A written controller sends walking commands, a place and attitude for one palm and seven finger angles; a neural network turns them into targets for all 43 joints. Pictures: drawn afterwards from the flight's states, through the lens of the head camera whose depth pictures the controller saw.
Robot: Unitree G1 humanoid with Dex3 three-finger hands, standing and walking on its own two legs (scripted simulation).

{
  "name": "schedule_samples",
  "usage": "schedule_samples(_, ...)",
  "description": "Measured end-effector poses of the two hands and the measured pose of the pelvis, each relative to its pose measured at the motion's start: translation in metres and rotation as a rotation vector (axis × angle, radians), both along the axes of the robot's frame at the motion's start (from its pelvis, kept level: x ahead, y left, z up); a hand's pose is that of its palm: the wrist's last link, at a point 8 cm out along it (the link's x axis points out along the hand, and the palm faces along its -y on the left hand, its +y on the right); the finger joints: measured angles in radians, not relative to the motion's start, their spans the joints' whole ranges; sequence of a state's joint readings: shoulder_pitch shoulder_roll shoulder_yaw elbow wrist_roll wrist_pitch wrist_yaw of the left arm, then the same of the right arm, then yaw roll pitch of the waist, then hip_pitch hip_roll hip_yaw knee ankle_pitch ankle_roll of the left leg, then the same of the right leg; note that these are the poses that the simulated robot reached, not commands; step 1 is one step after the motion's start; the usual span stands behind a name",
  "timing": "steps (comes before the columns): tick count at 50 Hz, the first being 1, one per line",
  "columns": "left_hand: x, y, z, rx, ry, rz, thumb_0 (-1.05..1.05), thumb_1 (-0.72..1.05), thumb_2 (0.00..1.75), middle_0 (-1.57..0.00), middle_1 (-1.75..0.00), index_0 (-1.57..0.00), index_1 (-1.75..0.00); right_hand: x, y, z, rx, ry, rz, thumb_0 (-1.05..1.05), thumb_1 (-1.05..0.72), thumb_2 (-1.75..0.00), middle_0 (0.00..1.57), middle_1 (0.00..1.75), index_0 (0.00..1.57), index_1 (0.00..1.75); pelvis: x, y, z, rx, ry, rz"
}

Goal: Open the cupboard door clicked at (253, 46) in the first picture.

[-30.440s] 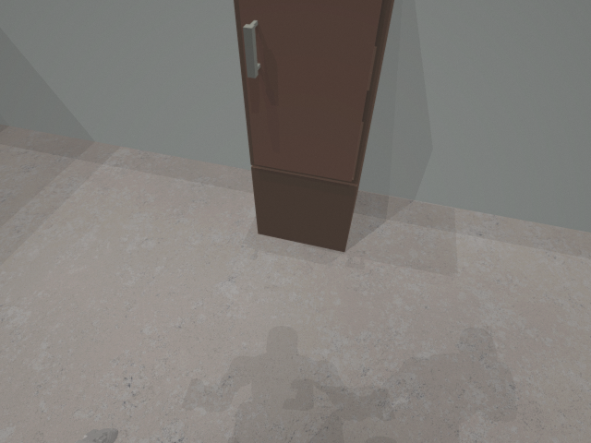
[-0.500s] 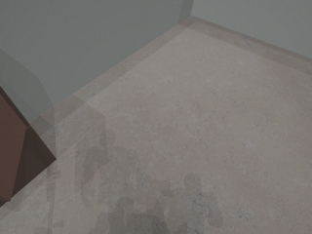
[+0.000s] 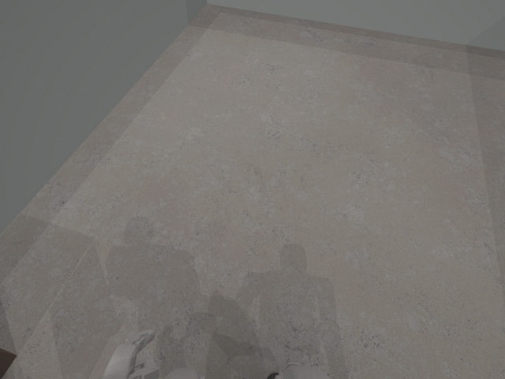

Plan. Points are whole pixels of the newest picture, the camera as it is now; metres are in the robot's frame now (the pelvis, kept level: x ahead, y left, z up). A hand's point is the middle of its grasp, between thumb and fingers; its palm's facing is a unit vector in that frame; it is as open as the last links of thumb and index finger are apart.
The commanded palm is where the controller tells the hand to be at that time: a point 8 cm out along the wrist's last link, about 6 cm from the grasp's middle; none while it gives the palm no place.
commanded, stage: walk to a spot facing it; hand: left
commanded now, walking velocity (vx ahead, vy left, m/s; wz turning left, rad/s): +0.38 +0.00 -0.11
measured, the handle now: out of the picture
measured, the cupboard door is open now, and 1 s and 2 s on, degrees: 49 49 49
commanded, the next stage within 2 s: turn to face it in 1.04 s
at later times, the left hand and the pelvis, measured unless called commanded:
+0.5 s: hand (145, 357) +0.18 +0.20 -0.18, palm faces +0.02 -0.99 -0.13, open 7.3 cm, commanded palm none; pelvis +0.24 +0.03 +0.00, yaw -5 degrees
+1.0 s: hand (211, 162) +0.62 +0.10 -0.15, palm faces -0.19 -0.96 -0.22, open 7.3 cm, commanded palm none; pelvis +0.47 -0.06 +0.01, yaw -9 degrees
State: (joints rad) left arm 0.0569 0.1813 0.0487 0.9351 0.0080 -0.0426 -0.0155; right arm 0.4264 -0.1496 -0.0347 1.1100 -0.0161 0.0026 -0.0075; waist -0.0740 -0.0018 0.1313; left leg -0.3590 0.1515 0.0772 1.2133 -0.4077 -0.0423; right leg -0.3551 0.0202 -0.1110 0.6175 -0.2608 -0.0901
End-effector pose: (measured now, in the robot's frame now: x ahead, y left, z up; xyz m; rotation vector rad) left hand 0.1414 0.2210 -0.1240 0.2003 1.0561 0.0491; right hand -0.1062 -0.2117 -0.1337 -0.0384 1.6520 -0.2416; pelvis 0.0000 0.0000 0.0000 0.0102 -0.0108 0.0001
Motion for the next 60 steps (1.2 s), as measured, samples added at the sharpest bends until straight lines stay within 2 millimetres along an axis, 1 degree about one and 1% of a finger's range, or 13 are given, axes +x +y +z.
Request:
schedule_samples(2,-0.009,-0.006,0.0,0.0,0.073,0.007,0.0,0.91,0.9,-0.2,-0.29,-0.2,-0.3,0.05,-0.01,0.002,-0.018,-0.1,0.011,0.01,-0.91,-0.9,0.2,0.3,0.2,0.3,0.016,-0.003,0.008,-0.001,0.008,-0.013)
schedule_samples(10,-0.012,0.016,0.008,0.039,0.189,0.109,-0.02,0.96,0.9,-0.2,-0.29,-0.2,-0.3,0.24,-0.025,0.014,-0.038,-0.41,0.114,0.0,-0.91,-0.9,0.2,0.3,0.2,0.3,0.087,-0.006,0.019,-0.02,0.028,-0.034)
schedule_samples(17,-0.024,0.016,-0.007,-0.008,0.38,0.177,0.0,0.93,0.9,-0.2,-0.29,-0.2,-0.3,0.387,-0.009,0.026,-0.045,-0.565,0.21,0.0,-0.91,-0.9,0.2,0.3,0.2,0.3,0.161,0.01,0.012,-0.03,0.016,-0.044)
schedule_samples(21,-0.015,0.021,-0.023,-0.042,0.496,0.192,0.0,0.92,0.9,-0.2,-0.29,-0.2,-0.3,0.452,0.005,0.023,-0.08,-0.646,0.244,0.0,-0.91,-0.9,0.2,0.3,0.2,0.3,0.206,0.026,-0.003,-0.029,0.009,-0.062)
schedule_samples(25,0.036,0.03,-0.024,-0.045,0.491,0.155,0.01,0.91,0.9,-0.2,-0.29,-0.2,-0.3,0.458,0.011,0.022,-0.096,-0.61,0.204,0.0,-0.91,-0.9,0.2,0.3,0.2,0.3,0.24,0.034,0.001,-0.011,-0.001,-0.087)
schedule_samples(28,0.098,0.035,-0.017,-0.043,0.408,0.127,0.01,0.91,0.9,-0.2,-0.29,-0.2,-0.3,0.438,0.016,0.02,-0.085,-0.5,0.159,0.0,-0.91,-0.9,0.2,0.3,0.2,0.3,0.265,0.035,0.01,-0.007,0.002,-0.093)
schedule_samples(36,0.272,0.031,0.005,0.007,0.202,0.008,0.01,0.94,0.9,-0.2,-0.29,-0.2,-0.3,0.374,0.002,0.02,-0.081,-0.199,-0.007,-0.01,-0.94,-0.9,0.2,0.3,0.2,0.3,0.337,0.022,0.021,0.0,0.015,-0.132)
schedule_samples(41,0.381,0.002,0.009,0.05,0.124,-0.107,0.01,0.93,0.9,-0.2,-0.29,-0.19,-0.3,0.352,0.004,0.016,-0.03,-0.042,-0.108,0.0,-0.93,-0.9,0.2,0.3,0.2,0.3,0.387,-0.005,0.014,0.012,0.023,-0.165)
schedule_samples(45,0.458,-0.035,0.004,0.064,0.022,-0.162,0.01,0.92,0.9,-0.2,-0.29,-0.2,-0.3,0.354,0.0,0.007,0.032,0.073,-0.164,0.0,-0.92,-0.9,0.2,0.3,0.2,0.3,0.429,-0.035,-0.002,0.017,0.025,-0.169)
schedule_samples(48,0.481,-0.058,0.006,0.047,-0.008,-0.147,0.0,0.92,0.9,-0.2,-0.29,-0.2,-0.3,0.389,-0.015,0.005,0.044,0.076,-0.173,0.01,-0.91,-0.9,0.2,0.3,0.2,0.3,0.452,-0.05,0.001,0.009,0.012,-0.162)
schedule_samples(52,0.479,-0.08,0.007,0.015,0.065,-0.111,0.0,0.92,0.9,-0.2,-0.29,-0.2,-0.3,0.474,-0.045,0.005,0.011,-0.061,-0.146,0.01,-0.91,-0.9,0.2,0.3,0.2,0.3,0.486,-0.063,0.013,0.002,0.014,-0.146)
schedule_samples(57,0.488,-0.07,0.01,0.035,0.09,-0.018,-0.04,0.99,0.9,-0.21,-0.29,-0.2,-0.3,0.594,-0.073,0.007,-0.015,-0.248,-0.058,0.01,-0.92,-0.9,0.2,0.3,0.2,0.3,0.528,-0.074,0.019,-0.013,0.025,-0.103)
schedule_samples(60,0.485,-0.067,0.003,0.025,0.149,0.018,-0.03,0.97,0.9,-0.21,-0.29,-0.2,-0.3,0.656,-0.092,0.009,-0.052,-0.302,0.01,0.02,-0.95,-0.9,0.2,0.3,0.2,0.3,0.555,-0.073,0.017,-0.021,0.02,-0.074)
